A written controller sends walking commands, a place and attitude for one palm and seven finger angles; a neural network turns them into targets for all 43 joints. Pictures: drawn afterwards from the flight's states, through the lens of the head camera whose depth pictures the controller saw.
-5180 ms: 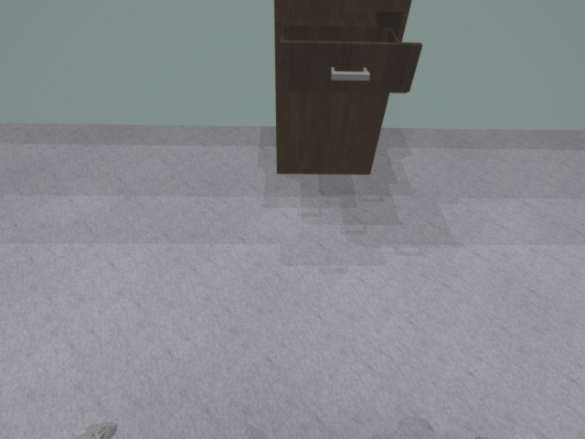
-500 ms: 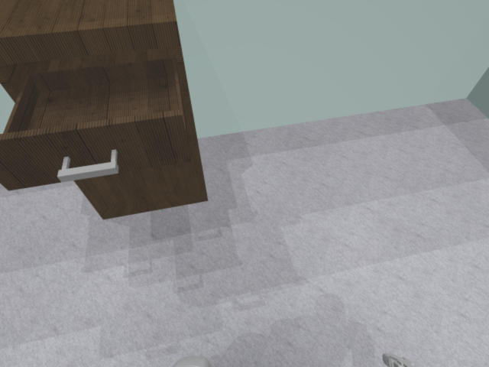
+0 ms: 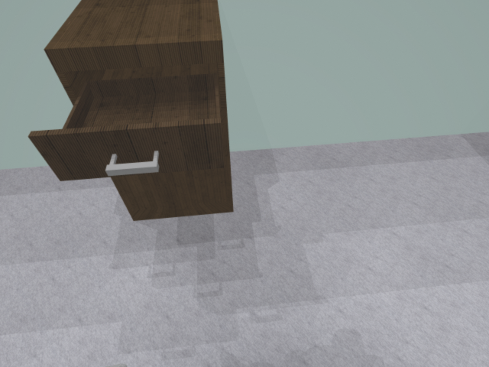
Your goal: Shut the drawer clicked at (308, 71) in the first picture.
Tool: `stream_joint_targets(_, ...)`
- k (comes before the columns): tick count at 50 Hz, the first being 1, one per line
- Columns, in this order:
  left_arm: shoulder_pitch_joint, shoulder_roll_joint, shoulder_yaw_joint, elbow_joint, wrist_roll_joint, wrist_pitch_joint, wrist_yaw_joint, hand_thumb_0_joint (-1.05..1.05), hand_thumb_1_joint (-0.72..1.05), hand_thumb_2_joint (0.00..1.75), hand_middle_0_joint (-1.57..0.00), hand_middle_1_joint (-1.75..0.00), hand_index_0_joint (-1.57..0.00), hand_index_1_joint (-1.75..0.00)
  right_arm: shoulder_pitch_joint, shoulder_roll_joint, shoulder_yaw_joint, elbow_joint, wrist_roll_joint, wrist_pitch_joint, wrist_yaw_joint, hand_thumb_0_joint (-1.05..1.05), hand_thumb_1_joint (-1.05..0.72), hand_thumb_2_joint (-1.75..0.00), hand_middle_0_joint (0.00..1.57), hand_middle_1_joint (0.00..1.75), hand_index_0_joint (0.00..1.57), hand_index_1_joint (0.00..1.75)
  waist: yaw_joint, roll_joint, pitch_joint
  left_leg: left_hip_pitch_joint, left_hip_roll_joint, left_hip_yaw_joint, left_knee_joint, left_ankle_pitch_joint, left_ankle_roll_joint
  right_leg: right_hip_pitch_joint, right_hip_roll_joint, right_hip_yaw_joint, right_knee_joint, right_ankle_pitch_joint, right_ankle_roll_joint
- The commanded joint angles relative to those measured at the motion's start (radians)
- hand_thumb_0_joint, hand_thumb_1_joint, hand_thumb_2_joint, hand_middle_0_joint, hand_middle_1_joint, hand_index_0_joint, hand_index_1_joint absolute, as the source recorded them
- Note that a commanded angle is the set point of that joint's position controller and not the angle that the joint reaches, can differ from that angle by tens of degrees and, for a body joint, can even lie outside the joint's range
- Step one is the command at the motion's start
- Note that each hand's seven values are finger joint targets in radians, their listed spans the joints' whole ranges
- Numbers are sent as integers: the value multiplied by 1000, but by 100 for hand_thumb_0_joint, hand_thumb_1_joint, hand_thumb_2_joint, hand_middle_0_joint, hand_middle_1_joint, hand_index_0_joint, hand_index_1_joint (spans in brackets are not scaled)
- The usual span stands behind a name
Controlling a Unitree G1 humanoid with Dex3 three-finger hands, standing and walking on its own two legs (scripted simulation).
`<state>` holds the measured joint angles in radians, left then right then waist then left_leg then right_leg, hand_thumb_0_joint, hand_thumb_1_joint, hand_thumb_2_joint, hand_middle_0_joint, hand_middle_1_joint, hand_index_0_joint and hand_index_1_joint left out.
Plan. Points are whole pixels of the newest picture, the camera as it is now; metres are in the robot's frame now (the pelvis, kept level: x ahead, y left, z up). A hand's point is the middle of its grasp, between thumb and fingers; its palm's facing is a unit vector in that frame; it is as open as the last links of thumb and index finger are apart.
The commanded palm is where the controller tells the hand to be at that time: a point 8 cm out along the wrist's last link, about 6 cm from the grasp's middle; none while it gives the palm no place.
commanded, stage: turn to face it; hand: left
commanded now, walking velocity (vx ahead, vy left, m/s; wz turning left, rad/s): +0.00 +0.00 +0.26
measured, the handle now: (134, 162) +0.58 +0.31 -0.06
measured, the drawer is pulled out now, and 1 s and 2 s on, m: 0.30 0.30 0.30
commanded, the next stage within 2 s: take the last steps up to it in 0.04 s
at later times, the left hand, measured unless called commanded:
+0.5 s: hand out of the picture -0.09 +0.16 -0.16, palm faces +0.24 -0.95 -0.21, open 7.4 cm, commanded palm none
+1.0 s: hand (119, 362) +0.16 +0.25 -0.17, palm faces +0.11 -0.98 -0.15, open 7.4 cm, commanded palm none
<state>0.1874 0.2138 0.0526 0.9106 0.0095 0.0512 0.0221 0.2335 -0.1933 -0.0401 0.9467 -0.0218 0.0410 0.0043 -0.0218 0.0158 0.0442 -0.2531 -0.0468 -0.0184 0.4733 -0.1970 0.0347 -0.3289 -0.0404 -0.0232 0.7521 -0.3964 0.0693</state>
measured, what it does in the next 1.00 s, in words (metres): walks ahead: right foot, then left foot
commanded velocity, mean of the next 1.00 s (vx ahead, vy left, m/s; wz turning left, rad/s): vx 0.26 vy -0.01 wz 0.02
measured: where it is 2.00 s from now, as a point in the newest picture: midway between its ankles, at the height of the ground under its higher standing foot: (238, 348)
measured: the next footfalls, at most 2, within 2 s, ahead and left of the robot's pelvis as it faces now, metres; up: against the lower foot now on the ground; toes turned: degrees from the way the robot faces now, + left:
right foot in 0.04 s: +0.04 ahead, -0.12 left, +0.00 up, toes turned -2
left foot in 0.60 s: +0.03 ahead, +0.14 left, +0.00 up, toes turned +13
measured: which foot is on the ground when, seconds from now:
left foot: down 0.00-0.06, up 0.08-0.58, down 0.60-1.00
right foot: up 0.00-0.02, down 0.04-0.60, up 0.62-1.00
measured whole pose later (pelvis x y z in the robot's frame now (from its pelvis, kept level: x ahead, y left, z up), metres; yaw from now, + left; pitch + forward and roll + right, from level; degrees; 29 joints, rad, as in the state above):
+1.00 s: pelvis +0.11 +0.07 +0.00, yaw +5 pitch -2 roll +0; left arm 0.18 0.19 0.06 1.05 0.02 0.01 -0.01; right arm 0.50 -0.08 -0.01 1.16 -0.02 -0.07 -0.04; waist -0.03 -0.04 0.03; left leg 0.09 -0.03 0.14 0.26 -0.32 0.05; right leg -0.62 -0.08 -0.08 1.01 -0.16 0.01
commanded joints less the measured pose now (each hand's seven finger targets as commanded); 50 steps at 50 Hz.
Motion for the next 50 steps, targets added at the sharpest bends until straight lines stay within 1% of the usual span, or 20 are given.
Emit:
stream_joint_targets(1,113,98,25,-36,-2,-46,16,0,90,90,-20,-30,-20,-30,-14,-158,-47,-61,11,-22,-10,0,-90,-90,20,30,20,30,54,32,-94,-96,193,-246,-21,156,70,261,-15,20,-371,211,-20)
stream_joint_targets(2,131,160,37,-33,11,-59,23,0,90,90,-20,-30,-20,-30,12,-96,-38,-62,21,-24,-6,0,-90,-90,20,30,20,30,53,-161,-113,-230,87,-123,146,-57,-4,370,-206,209,-474,227,-72)
stream_joint_targets(3,132,229,47,-44,16,-59,22,0,90,90,-20,-30,-20,-30,-15,-77,-36,-90,16,-19,-9,0,-90,-90,20,30,20,30,64,-311,-62,-293,-10,-17,347,-350,-53,268,-405,387,-508,339,-186)
stream_joint_targets(4,109,219,39,-56,10,-51,21,0,90,90,-20,-30,-20,-30,-12,-115,-52,-80,8,-5,-9,0,-90,-90,20,30,20,30,56,-188,-54,-246,21,-61,509,-365,-48,137,-415,332,-513,277,-239)
stream_joint_targets(5,46,168,40,-61,8,-57,25,0,90,90,-20,-30,-20,-30,8,-115,-55,-53,0,7,-6,0,-90,-90,20,30,20,30,24,-239,-22,-268,43,-83,588,-304,-48,103,-344,270,-532,231,-225)
stream_joint_targets(7,-16,116,23,-69,3,-55,22,0,90,90,-20,-30,-20,-30,59,-107,-58,0,0,17,0,0,-90,-90,20,30,20,30,-11,-165,22,-251,59,-46,690,-185,-62,68,-249,150,-518,218,-184)
stream_joint_targets(8,6,102,21,-62,2,-64,18,0,90,90,-20,-30,-20,-30,77,-96,-53,14,-2,14,3,0,-90,-90,20,30,20,30,-6,-150,16,-262,64,-33,698,-148,-69,96,-230,124,-524,202,-175)
stream_joint_targets(13,155,99,23,14,8,-90,12,0,90,90,-20,-30,-20,-30,32,-81,-51,20,-13,-2,15,0,-90,-90,20,30,20,30,51,-133,42,-337,108,0,624,-93,-85,204,-258,170,-599,-51,-175)
stream_joint_targets(21,273,111,20,113,24,-104,-1,0,90,90,-20,-30,-20,-30,-46,-41,-35,12,-3,-31,24,0,-90,-90,20,30,20,30,88,-172,52,-236,121,78,302,-192,-64,213,-279,196,-646,-129,-216)
stream_joint_targets(24,275,118,22,139,24,-101,-6,0,90,90,-20,-30,-20,-30,-35,-22,-26,15,2,-45,22,0,-90,-90,20,30,20,30,79,-187,42,-133,97,107,191,-201,-46,166,-259,162,-623,-94,-216)
stream_joint_targets(27,234,109,23,155,13,-91,-8,0,90,90,-20,-30,-20,-30,72,-19,-21,59,5,-64,11,0,-90,-90,20,30,20,30,16,-148,25,145,64,164,-27,-90,-41,2,-189,76,-526,-157,-170)
stream_joint_targets(28,225,78,16,155,11,-88,-12,0,90,90,-20,-30,-20,-30,144,-50,-25,86,8,-74,0,0,-90,-90,20,30,20,30,-16,-41,3,282,92,131,-84,-117,-41,-90,-149,32,-426,-151,-141)
stream_joint_targets(30,180,-14,-5,111,12,-84,-18,0,90,90,-20,-30,-20,-30,304,-197,-58,116,-1,-78,-19,0,-90,-90,20,30,20,30,-81,321,25,342,446,-360,-339,-450,83,-351,5,-123,64,-159,-68)
stream_joint_targets(31,137,9,-2,84,19,-82,-17,0,90,90,-20,-30,-20,-30,305,-217,-57,110,2,-72,-22,0,-90,-90,20,30,20,30,-74,190,78,274,500,-405,-367,-481,124,-390,-27,-44,180,-142,-84)
stream_joint_targets(34,150,7,8,134,26,-74,-30,0,90,90,-20,-30,-20,-30,164,-75,-16,93,4,-91,-30,0,-90,-90,20,30,20,30,-5,119,175,103,368,-200,-381,-282,82,-351,-84,7,336,77,-80)
stream_joint_targets(36,201,-20,9,158,22,-75,-37,0,90,90,-20,-30,-20,-30,167,-38,-10,96,11,-112,-34,0,-90,-90,20,30,20,30,25,52,139,137,310,-82,-360,-6,63,-326,-70,-13,365,178,-64)
stream_joint_targets(38,209,-17,11,161,21,-68,-32,0,90,90,-20,-30,-20,-30,201,-44,-3,106,14,-124,-38,0,-90,-90,20,30,20,30,33,79,96,187,290,-15,-315,255,42,-331,-59,-10,383,202,-54)
stream_joint_targets(41,159,-6,17,141,16,-62,-30,0,90,90,-20,-30,-20,-30,242,-36,4,132,15,-131,-46,0,-90,-90,20,30,20,30,33,99,74,246,293,7,-276,476,44,-376,-49,-12,387,217,-53)
stream_joint_targets(45,30,-9,13,94,13,-56,-36,0,90,90,-20,-30,-20,-30,297,-35,6,162,9,-131,-51,0,-90,-90,20,30,20,30,11,97,127,275,318,0,-277,476,90,-450,-61,-21,333,239,-55)
stream_joint_targets(50,-143,-24,-1,33,9,-65,-42,0,90,90,-20,-30,-20,-30,380,-31,6,204,-4,-128,-57,0,-90,-90,20,30,20,30,-37,90,158,352,326,9,-250,569,101,-448,-50,-69,142,218,-78)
